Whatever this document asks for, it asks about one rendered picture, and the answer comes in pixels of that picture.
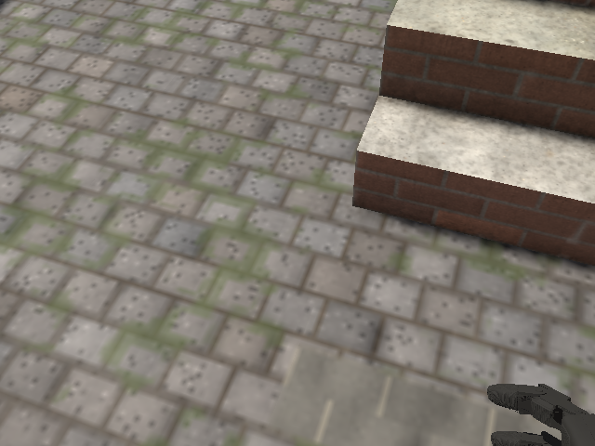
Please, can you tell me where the right robot hand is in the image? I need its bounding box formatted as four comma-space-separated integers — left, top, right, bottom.
487, 384, 595, 446

